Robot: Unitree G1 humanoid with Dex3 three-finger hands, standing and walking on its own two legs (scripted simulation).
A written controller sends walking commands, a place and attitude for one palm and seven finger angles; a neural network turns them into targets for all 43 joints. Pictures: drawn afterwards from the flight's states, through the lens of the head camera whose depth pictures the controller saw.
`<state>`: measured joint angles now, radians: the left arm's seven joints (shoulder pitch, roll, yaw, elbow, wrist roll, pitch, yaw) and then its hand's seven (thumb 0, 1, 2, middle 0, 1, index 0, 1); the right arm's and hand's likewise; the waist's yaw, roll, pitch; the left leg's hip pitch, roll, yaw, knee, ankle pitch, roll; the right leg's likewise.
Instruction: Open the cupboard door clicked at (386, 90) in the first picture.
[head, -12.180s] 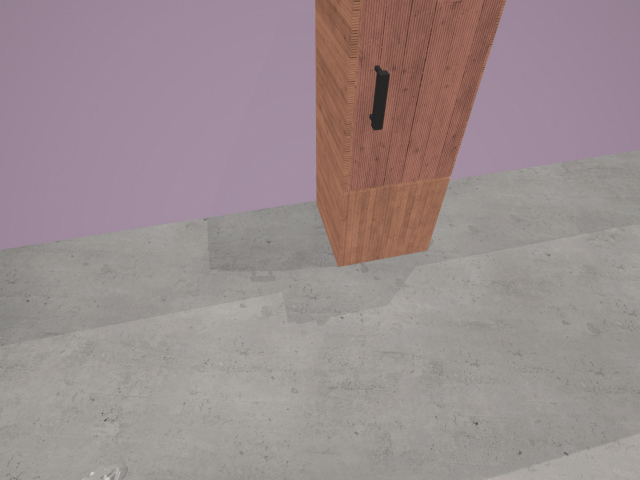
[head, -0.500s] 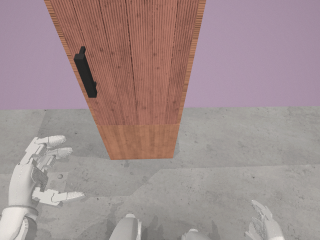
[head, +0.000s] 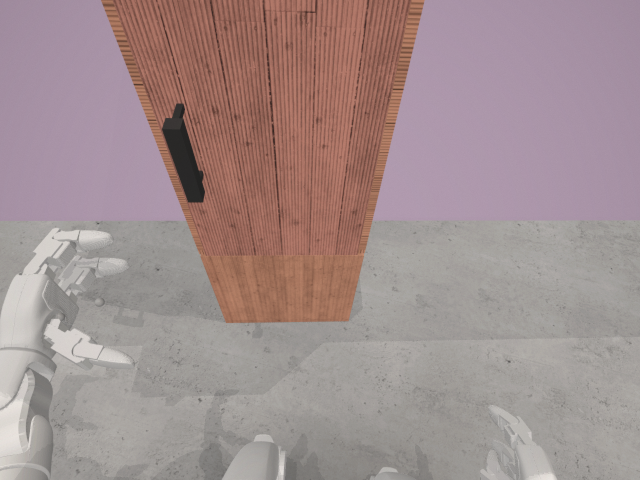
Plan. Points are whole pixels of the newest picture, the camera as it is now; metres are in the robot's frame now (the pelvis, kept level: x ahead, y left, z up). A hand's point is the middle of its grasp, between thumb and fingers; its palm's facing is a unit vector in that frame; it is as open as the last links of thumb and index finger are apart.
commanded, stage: raise the hand with hooked fingers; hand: left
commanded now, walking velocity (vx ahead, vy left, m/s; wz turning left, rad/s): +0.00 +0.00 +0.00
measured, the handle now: (188, 154) +0.56 +0.25 +0.05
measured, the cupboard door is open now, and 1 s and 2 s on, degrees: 0 0 0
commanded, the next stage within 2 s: move the hooked fingers beside the handle in 0.46 s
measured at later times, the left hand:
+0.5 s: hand (116, 298) +0.30 +0.26 +0.06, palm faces +0.11 -0.99 -0.03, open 14.0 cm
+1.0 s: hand (121, 259) +0.35 +0.28 +0.06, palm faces +0.11 -0.99 -0.01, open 14.0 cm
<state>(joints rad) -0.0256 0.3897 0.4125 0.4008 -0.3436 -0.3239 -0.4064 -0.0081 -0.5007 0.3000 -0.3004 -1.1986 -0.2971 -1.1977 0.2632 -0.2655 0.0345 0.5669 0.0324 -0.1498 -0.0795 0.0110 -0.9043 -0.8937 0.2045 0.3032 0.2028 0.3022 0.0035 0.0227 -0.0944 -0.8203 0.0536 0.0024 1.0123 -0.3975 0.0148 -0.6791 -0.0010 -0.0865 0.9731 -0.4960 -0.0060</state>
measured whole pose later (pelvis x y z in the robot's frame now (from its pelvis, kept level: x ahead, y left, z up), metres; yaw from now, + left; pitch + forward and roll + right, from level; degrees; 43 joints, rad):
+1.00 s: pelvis +0.00 -0.01 -0.01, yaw -1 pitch +14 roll -3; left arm -0.30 0.47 0.48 0.71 -0.31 -0.35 -0.46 -0.01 -0.50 0.30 -0.30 -1.20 -0.30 -1.20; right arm 0.28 -0.28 0.03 0.59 0.03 -0.10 -0.08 0.01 -0.91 -0.89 0.20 0.30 0.20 0.30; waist -0.03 0.01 -0.10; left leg -0.89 0.07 0.00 1.05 -0.41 0.00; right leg -0.76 0.02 -0.08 1.02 -0.51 -0.02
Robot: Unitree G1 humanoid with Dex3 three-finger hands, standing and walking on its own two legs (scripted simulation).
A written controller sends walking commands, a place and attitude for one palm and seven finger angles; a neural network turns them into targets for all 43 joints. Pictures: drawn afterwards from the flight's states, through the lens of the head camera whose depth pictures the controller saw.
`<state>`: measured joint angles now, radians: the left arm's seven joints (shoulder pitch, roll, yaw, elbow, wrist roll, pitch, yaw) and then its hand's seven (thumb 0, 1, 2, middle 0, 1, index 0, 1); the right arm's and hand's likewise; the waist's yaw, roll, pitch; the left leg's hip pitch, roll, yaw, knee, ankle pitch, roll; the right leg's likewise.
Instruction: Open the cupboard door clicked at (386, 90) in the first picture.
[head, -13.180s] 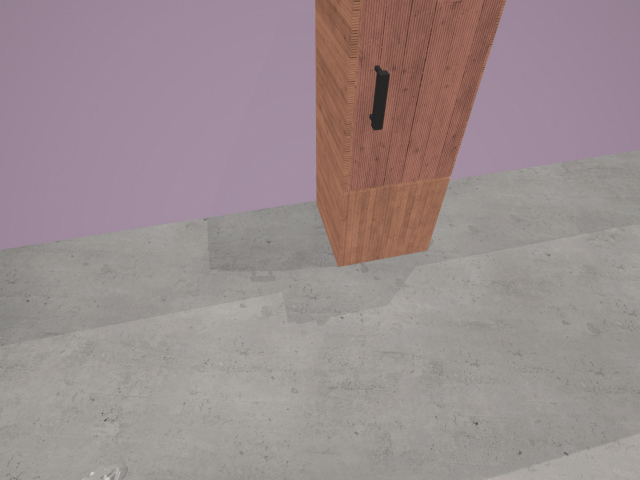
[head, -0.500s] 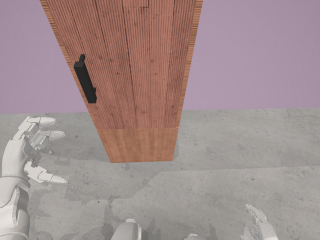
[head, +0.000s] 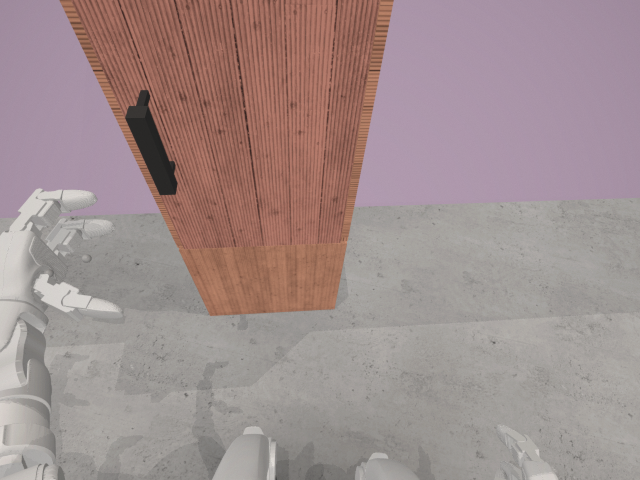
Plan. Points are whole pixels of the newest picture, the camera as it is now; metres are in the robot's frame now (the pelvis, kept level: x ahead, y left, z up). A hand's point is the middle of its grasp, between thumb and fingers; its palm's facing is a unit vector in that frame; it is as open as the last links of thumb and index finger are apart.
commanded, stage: move the hooked fingers beside the handle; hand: left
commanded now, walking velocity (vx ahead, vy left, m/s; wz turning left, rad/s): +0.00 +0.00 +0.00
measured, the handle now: (156, 144) +0.55 +0.27 +0.05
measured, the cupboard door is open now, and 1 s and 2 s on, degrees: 0 0 0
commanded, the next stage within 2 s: slide the fingers in behind the handle in 1.96 s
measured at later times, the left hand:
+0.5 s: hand (101, 212) +0.42 +0.30 +0.06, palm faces +0.11 -0.99 +0.00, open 14.0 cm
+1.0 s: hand (117, 171) +0.49 +0.31 +0.06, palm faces +0.14 -0.99 -0.02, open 14.0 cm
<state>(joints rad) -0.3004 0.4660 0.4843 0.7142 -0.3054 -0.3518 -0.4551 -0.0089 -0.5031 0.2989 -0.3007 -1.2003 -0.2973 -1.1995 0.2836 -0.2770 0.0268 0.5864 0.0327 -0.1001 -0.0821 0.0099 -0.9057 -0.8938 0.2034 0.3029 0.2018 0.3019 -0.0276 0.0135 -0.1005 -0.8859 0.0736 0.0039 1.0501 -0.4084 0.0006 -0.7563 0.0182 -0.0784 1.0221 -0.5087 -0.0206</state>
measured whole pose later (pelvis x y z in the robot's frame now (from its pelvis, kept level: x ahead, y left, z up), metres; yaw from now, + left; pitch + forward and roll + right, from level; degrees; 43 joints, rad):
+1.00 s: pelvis +0.00 +0.01 -0.02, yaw -2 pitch +23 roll -5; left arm -0.84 0.75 0.60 1.22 -0.12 -0.38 -0.42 -0.01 -0.50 0.30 -0.30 -1.20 -0.30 -1.20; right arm 0.36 -0.30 0.04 0.62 0.00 0.04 -0.06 0.00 -0.91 -0.89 0.20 0.30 0.20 0.30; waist -0.15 0.01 -0.10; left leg -1.12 0.10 0.00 1.16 -0.44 0.02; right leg -0.98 0.04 -0.07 1.10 -0.52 -0.01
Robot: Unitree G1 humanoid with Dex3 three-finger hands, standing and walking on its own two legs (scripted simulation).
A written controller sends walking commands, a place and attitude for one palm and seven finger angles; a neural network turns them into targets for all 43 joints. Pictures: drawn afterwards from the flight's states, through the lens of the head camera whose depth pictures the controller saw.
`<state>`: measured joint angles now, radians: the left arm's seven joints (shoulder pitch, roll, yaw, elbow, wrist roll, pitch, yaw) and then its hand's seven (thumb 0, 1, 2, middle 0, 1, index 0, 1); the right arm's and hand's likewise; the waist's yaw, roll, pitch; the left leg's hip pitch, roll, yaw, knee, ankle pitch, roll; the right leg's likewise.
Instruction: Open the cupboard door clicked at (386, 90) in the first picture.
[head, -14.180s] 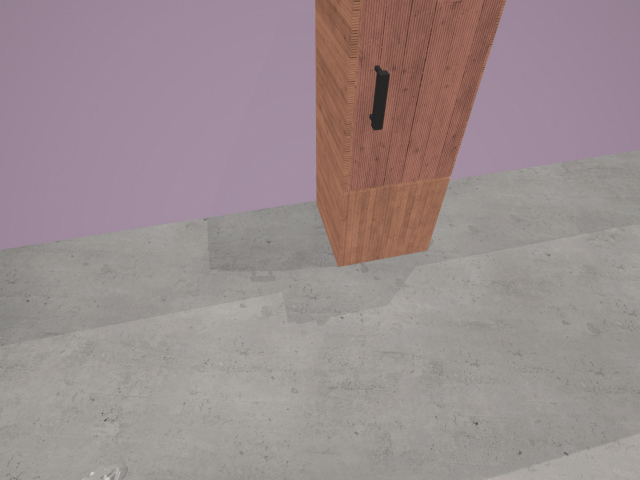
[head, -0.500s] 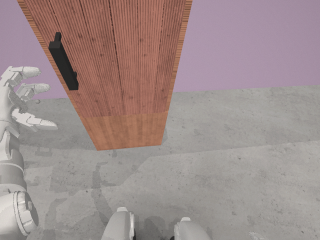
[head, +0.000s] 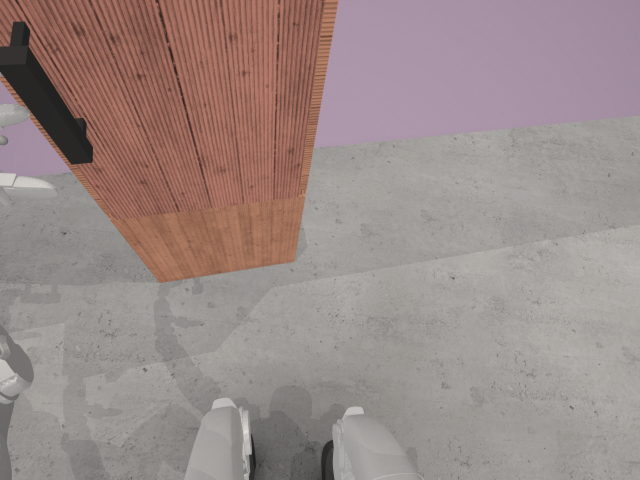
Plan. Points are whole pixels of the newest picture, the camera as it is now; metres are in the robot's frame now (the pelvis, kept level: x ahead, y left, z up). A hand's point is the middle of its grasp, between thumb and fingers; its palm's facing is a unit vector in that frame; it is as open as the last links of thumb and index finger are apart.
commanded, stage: move the hooked fingers beside the handle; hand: left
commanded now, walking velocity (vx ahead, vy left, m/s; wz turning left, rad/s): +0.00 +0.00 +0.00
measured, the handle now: (53, 99) +0.54 +0.29 +0.08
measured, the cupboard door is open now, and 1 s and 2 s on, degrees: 0 0 0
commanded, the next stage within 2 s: slide the fingers in behind the handle in 0.96 s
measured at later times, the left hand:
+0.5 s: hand out of the picture +0.49 +0.34 +0.07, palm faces +0.18 -0.98 -0.01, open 14.0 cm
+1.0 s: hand out of the picture +0.49 +0.33 +0.07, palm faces +0.18 -0.98 -0.01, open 14.0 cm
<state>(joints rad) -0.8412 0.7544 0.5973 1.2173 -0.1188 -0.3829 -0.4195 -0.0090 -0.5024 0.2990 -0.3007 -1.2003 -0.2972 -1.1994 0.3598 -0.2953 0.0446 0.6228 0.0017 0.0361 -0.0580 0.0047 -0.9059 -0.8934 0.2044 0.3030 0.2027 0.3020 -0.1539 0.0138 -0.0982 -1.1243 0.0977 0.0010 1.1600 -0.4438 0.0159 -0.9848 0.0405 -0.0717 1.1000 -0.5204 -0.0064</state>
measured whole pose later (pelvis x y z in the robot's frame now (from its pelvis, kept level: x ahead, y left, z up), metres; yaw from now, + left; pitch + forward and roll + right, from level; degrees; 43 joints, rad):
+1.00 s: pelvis +0.00 +0.01 +0.00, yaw -1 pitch +24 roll -6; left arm -0.88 0.79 0.60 1.22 -0.10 -0.37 -0.42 -0.01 -0.50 0.30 -0.30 -1.20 -0.30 -1.20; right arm 0.36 -0.29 0.06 0.61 -0.01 0.06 -0.04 0.00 -0.91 -0.89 0.20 0.30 0.20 0.30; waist -0.17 0.02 -0.10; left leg -1.16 0.10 -0.01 1.18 -0.45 0.03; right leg -1.01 0.04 -0.07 1.10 -0.51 0.01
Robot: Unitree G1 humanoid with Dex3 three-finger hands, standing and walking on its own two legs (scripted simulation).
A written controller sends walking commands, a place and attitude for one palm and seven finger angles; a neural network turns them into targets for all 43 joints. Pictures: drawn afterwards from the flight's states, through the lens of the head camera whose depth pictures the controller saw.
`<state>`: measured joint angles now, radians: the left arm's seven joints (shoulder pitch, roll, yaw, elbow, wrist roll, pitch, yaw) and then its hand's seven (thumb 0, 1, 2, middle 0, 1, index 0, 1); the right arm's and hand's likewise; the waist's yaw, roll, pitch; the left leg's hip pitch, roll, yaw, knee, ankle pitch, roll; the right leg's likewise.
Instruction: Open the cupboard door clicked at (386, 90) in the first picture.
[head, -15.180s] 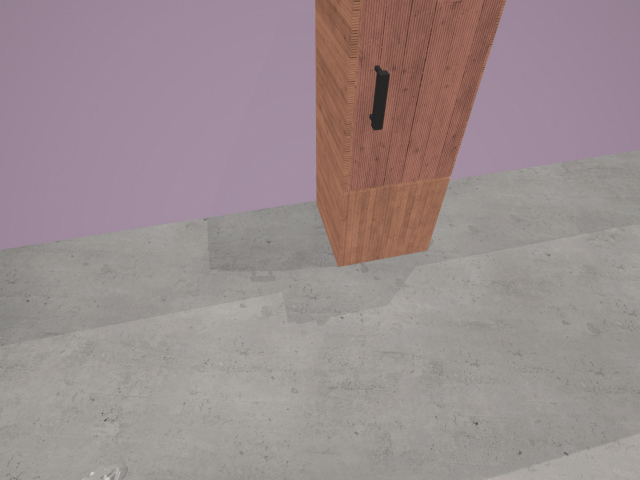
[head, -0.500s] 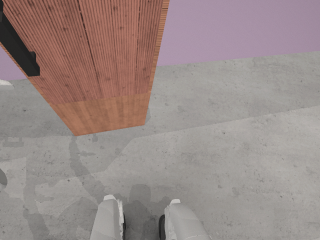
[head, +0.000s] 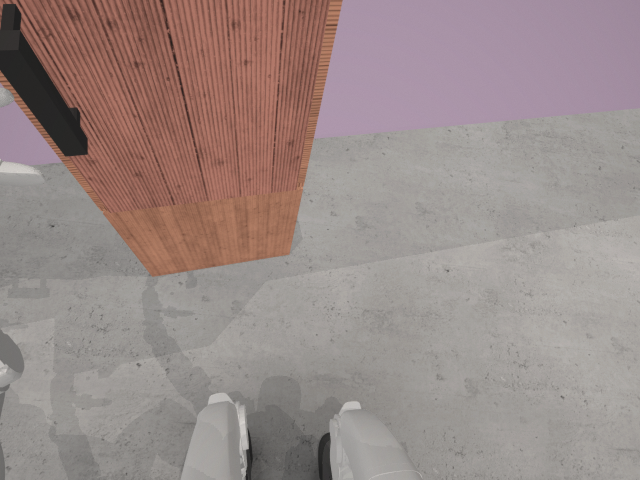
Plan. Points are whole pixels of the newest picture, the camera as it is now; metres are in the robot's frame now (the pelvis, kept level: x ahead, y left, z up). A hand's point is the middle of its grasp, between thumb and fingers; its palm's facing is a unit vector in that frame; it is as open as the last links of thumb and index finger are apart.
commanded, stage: slide the fingers in behind the handle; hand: left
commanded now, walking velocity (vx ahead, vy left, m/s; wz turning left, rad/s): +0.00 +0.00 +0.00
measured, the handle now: (46, 87) +0.54 +0.28 +0.08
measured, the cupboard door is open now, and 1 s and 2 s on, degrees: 0 0 0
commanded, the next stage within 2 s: move the hooked fingers beside the handle in 1.64 s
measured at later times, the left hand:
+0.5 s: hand (1, 126) +0.49 +0.31 +0.07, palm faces +0.20 -0.98 +0.00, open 14.2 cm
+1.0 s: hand (18, 132) +0.48 +0.30 +0.07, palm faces +0.25 -0.97 +0.02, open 14.9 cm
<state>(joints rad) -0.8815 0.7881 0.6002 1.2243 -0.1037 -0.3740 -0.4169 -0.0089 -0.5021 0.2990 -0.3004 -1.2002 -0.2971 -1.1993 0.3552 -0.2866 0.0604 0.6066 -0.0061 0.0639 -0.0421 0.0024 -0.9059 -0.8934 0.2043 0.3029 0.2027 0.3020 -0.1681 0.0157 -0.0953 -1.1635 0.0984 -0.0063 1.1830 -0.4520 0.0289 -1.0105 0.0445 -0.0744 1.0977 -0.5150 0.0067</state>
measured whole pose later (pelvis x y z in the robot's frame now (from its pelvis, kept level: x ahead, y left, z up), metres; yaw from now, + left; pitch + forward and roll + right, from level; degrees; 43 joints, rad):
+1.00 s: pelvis +0.01 -0.01 +0.01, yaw +3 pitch +23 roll -6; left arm -0.87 0.60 0.42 1.16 -0.16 -0.41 -0.24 -0.01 -0.50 0.30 -0.30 -1.20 -0.10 -1.17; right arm 0.35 -0.26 0.03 0.69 -0.02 0.04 -0.02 0.00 -0.91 -0.89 0.20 0.30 0.20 0.30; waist -0.12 0.01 -0.11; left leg -1.11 0.07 -0.04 1.15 -0.44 0.02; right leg -0.94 0.02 -0.11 1.07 -0.53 0.00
